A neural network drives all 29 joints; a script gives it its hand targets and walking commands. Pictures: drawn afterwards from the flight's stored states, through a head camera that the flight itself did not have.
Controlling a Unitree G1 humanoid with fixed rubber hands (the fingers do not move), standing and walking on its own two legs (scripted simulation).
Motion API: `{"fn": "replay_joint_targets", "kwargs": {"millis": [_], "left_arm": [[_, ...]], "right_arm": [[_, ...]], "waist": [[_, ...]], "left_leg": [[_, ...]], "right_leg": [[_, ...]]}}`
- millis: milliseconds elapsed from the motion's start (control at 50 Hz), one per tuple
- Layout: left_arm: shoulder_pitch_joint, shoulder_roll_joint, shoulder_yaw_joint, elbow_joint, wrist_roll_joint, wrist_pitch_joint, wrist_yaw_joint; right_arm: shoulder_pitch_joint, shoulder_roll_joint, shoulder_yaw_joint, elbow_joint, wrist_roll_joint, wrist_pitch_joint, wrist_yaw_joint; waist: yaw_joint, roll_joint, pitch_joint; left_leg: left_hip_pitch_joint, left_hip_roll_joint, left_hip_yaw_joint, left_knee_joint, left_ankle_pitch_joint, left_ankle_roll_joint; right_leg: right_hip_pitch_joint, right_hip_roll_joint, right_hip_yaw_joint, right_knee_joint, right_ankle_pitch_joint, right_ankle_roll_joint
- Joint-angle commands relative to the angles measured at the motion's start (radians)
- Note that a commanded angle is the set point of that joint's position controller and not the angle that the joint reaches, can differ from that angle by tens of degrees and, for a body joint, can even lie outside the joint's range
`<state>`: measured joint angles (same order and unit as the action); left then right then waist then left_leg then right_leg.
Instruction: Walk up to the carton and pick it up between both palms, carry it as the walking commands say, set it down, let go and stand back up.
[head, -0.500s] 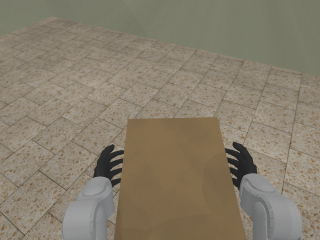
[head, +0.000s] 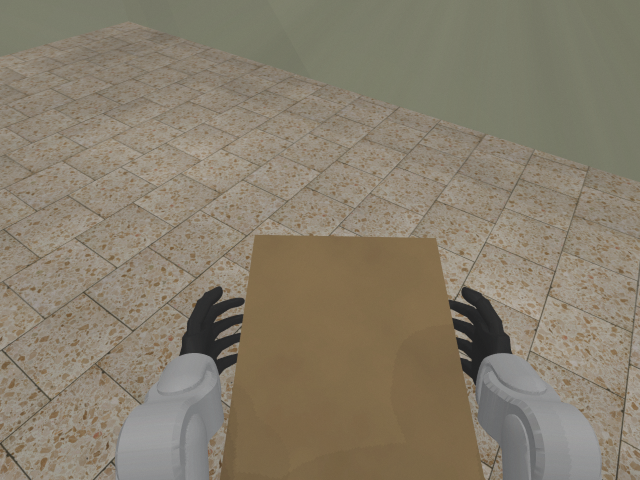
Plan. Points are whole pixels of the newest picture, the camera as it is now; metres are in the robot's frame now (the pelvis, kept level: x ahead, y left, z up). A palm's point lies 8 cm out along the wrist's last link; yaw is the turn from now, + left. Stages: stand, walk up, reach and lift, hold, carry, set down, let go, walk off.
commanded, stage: carry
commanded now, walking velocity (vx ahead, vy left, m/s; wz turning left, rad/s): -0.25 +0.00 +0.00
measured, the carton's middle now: (341, 379) +0.25 +0.01 +0.03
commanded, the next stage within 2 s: none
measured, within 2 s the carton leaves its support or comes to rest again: neither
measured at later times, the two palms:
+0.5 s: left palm out of the picture +0.03 +0.11 +0.10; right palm out of the picture +0.04 -0.19 +0.10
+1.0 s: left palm out of the picture -0.19 +0.06 +0.09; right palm out of the picture -0.21 -0.23 +0.08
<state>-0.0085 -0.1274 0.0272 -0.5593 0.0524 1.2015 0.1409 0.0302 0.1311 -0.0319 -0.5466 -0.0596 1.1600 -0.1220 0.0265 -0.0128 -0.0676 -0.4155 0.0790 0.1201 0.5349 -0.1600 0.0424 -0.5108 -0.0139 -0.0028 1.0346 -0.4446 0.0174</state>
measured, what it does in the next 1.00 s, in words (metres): walks backwards: right foot, then left foot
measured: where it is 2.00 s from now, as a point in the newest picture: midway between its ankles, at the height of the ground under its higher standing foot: outside the picture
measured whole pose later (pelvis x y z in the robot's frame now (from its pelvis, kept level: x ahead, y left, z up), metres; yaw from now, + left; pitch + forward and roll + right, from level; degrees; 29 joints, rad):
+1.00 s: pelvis -0.43 -0.06 +0.00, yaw -3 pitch +2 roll +2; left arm 0.05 -0.13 0.03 -0.54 0.05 1.17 0.13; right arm 0.04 0.13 -0.03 -0.54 -0.04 1.19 -0.14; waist -0.02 0.01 -0.05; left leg -0.58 0.03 0.06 1.07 -0.42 -0.06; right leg -0.36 -0.04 -0.03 0.56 -0.23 -0.02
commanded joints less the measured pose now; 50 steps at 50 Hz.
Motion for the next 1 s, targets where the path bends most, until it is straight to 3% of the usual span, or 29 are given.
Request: {"fn": "replay_joint_targets", "kwargs": {"millis": [0,60,100,120,140,160,200,260,380,440,460,480,500,520,540,560,580,620,680,760,800,820,840,860,880,900,920,940,980], "left_arm": [[-0.334,-0.799,-0.67,-0.072,-0.291,-0.004,-0.108],[-0.299,-0.79,-0.64,-0.049,-0.273,0.005,-0.108],[-0.279,-0.792,-0.619,-0.047,-0.269,0.002,-0.114],[-0.273,-0.787,-0.61,-0.05,-0.27,-0.001,-0.12],[-0.269,-0.768,-0.592,-0.024,-0.257,-0.01,-0.121],[-0.283,-0.804,-0.601,-0.053,-0.272,-0.02,-0.126],[-0.31,-0.815,-0.593,-0.095,-0.27,-0.042,-0.136],[-0.302,-0.788,-0.582,-0.109,-0.263,-0.054,-0.138],[-0.241,-0.709,-0.563,-0.094,-0.253,-0.027,-0.126],[-0.246,-0.716,-0.583,-0.085,-0.257,-0.019,-0.124],[-0.254,-0.723,-0.594,-0.083,-0.261,-0.017,-0.124],[-0.262,-0.731,-0.603,-0.076,-0.262,-0.016,-0.123],[-0.268,-0.737,-0.609,-0.071,-0.261,-0.017,-0.122],[-0.288,-0.737,-0.632,-0.096,-0.27,-0.016,-0.126],[-0.367,-0.763,-0.643,-0.12,-0.276,-0.02,-0.129],[-0.401,-0.799,-0.641,-0.105,-0.283,-0.023,-0.135],[-0.427,-0.819,-0.651,-0.104,-0.298,-0.028,-0.139],[-0.433,-0.828,-0.681,-0.098,-0.323,-0.03,-0.14],[-0.388,-0.806,-0.681,-0.087,-0.318,-0.024,-0.128],[-0.324,-0.769,-0.651,-0.057,-0.288,-0.003,-0.113],[-0.286,-0.767,-0.626,-0.03,-0.273,0.004,-0.115],[-0.276,-0.767,-0.614,-0.03,-0.272,0.004,-0.118],[-0.269,-0.764,-0.605,-0.033,-0.272,0.004,-0.123],[-0.272,-0.75,-0.595,-0.016,-0.266,-0.005,-0.124],[-0.278,-0.777,-0.594,-0.024,-0.276,-0.016,-0.127],[-0.273,-0.797,-0.584,-0.041,-0.272,-0.024,-0.134],[-0.288,-0.802,-0.579,-0.054,-0.264,-0.034,-0.136],[-0.306,-0.805,-0.583,-0.072,-0.26,-0.042,-0.138],[-0.308,-0.788,-0.578,-0.098,-0.258,-0.051,-0.137]], "right_arm": [[-0.323,0.771,0.59,-0.068,0.26,0.007,0.105],[-0.316,0.766,0.613,-0.072,0.266,0.017,0.102],[-0.324,0.773,0.633,-0.081,0.277,0.018,0.101],[-0.333,0.775,0.637,-0.089,0.282,0.016,0.098],[-0.373,0.752,0.649,-0.119,0.284,0.02,0.101],[-0.42,0.78,0.662,-0.14,0.303,0.015,0.107],[-0.47,0.853,0.707,-0.129,0.34,-0.003,0.118],[-0.438,0.857,0.705,-0.112,0.34,-0.009,0.111],[-0.356,0.78,0.661,-0.08,0.295,0.022,0.079],[-0.321,0.771,0.64,-0.055,0.275,0.027,0.08],[-0.318,0.772,0.634,-0.049,0.271,0.026,0.083],[-0.318,0.77,0.626,-0.04,0.266,0.026,0.086],[-0.319,0.767,0.623,-0.035,0.264,0.025,0.09],[-0.3,0.759,0.61,-0.023,0.252,0.018,0.096],[-0.345,0.783,0.615,-0.061,0.26,0.012,0.104],[-0.384,0.8,0.617,-0.079,0.264,0.008,0.11],[-0.397,0.814,0.619,-0.084,0.266,0.0,0.114],[-0.378,0.814,0.603,-0.071,0.256,-0.008,0.112],[-0.343,0.788,0.593,-0.07,0.253,-0.005,0.102],[-0.3,0.753,0.596,-0.06,0.25,0.011,0.091],[-0.305,0.75,0.614,-0.059,0.258,0.018,0.088],[-0.308,0.752,0.623,-0.061,0.266,0.02,0.088],[-0.318,0.756,0.63,-0.068,0.275,0.02,0.086],[-0.344,0.755,0.643,-0.09,0.28,0.021,0.089],[-0.406,0.759,0.658,-0.128,0.303,0.017,0.096],[-0.429,0.809,0.687,-0.117,0.32,0.012,0.103],[-0.464,0.836,0.708,-0.118,0.337,0.005,0.11],[-0.472,0.851,0.712,-0.113,0.343,0.0,0.115],[-0.451,0.852,0.713,-0.113,0.346,-0.003,0.111]], "waist": [[-0.036,0.223,-0.196],[-0.042,0.243,-0.237],[-0.031,0.169,-0.25],[-0.031,0.038,-0.241],[-0.018,-0.249,-0.208],[-0.007,-0.281,-0.182],[-0.015,-0.136,-0.14],[-0.023,-0.13,-0.154],[-0.014,-0.231,-0.232],[-0.023,-0.206,-0.264],[-0.026,-0.181,-0.258],[-0.02,-0.12,-0.252],[-0.015,-0.007,-0.229],[-0.023,0.238,-0.17],[-0.029,0.274,-0.111],[-0.036,0.212,-0.078],[-0.03,0.141,-0.064],[-0.025,0.138,-0.084],[-0.023,0.17,-0.137],[-0.041,0.249,-0.185],[-0.03,0.222,-0.213],[-0.027,0.176,-0.22],[-0.028,0.08,-0.228],[-0.022,-0.191,-0.213],[-0.007,-0.291,-0.196],[-0.005,-0.232,-0.168],[-0.011,-0.154,-0.141],[-0.015,-0.138,-0.121],[-0.019,-0.127,-0.134]], "left_leg": [[0.203,0.226,-0.215,-0.183,0.184,0.073],[0.211,0.228,-0.224,-0.183,0.159,0.061],[0.15,0.177,-0.151,-0.127,0.086,-0.015],[0.026,0.125,-0.118,-0.026,-0.034,-0.062],[-0.139,0.033,-0.003,0.094,-0.244,-0.116],[-0.105,0.003,0.004,0.386,-0.378,-0.124],[-0.086,-0.023,-0.102,0.663,-0.337,-0.115],[-0.14,-0.046,-0.093,0.699,-0.275,-0.12],[-0.058,-0.084,-0.019,0.29,-0.377,-0.097],[0.067,-0.093,0.006,0.006,-0.274,-0.074],[0.13,-0.075,0.003,-0.126,-0.201,-0.073],[0.214,-0.021,-0.058,-0.195,-0.178,-0.068],[0.293,0.083,-0.161,-0.234,-0.134,-0.053],[0.216,0.273,-0.365,-0.252,-0.003,0.039],[0.103,0.35,-0.357,-0.259,0.144,0.109],[0.013,0.363,-0.344,-0.283,0.14,0.139],[-0.019,0.304,-0.258,-0.27,0.055,0.121],[0.004,0.219,-0.141,-0.217,0.062,0.083],[0.122,0.202,-0.148,-0.149,0.211,0.073],[0.171,0.226,-0.25,-0.17,0.173,0.087],[0.165,0.21,-0.233,-0.142,0.162,0.057],[0.139,0.183,-0.198,-0.111,0.131,0.016],[0.063,0.131,-0.16,-0.026,0.036,-0.038],[-0.103,0.028,-0.059,0.081,-0.143,-0.107],[-0.065,-0.004,0.006,0.316,-0.343,-0.12],[-0.07,-0.029,-0.056,0.535,-0.382,-0.114],[-0.055,-0.034,-0.103,0.639,-0.35,-0.105],[-0.071,-0.037,-0.114,0.681,-0.3,-0.101],[-0.108,-0.054,-0.097,0.667,-0.263,-0.105]], "right_leg": [[0.027,0.019,-0.058,-0.17,-0.055,0.005],[0.129,0.032,-0.083,-0.403,-0.02,-0.01],[0.277,-0.008,-0.079,-0.692,0.157,-0.02],[0.377,-0.113,0.064,-0.72,0.253,-0.026],[0.361,-0.328,0.265,-0.699,0.527,-0.124],[0.229,-0.391,0.245,-0.695,0.769,-0.195],[0.135,-0.328,0.113,-0.673,0.725,-0.185],[0.229,-0.269,0.062,-0.598,0.773,-0.161],[0.411,-0.292,0.205,-0.642,0.843,-0.169],[0.414,-0.276,0.21,-0.645,0.714,-0.145],[0.373,-0.257,0.195,-0.633,0.627,-0.114],[0.289,-0.231,0.176,-0.593,0.5,-0.079],[0.165,-0.19,0.131,-0.523,0.353,-0.047],[0.017,-0.082,0.018,-0.402,0.103,-0.001],[-0.016,-0.044,-0.04,-0.15,-0.049,0.004],[-0.048,-0.02,0.024,0.06,-0.079,-0.001],[-0.05,-0.024,0.055,0.179,-0.03,-0.003],[-0.06,-0.016,0.04,0.248,0.06,-0.005],[-0.041,-0.006,-0.013,0.03,0.015,0.001],[0.066,0.015,-0.066,-0.274,-0.022,-0.002],[0.163,0.025,-0.09,-0.497,0.06,-0.01],[0.233,0.002,-0.081,-0.636,0.143,-0.015],[0.326,-0.075,0.017,-0.701,0.232,-0.023],[0.38,-0.27,0.221,-0.676,0.551,-0.099],[0.24,-0.376,0.228,-0.688,0.725,-0.187],[0.168,-0.377,0.212,-0.708,0.741,-0.208],[0.112,-0.34,0.151,-0.704,0.621,-0.196],[0.088,-0.307,0.113,-0.697,0.515,-0.18],[0.162,-0.27,0.094,-0.66,0.495,-0.158]]}}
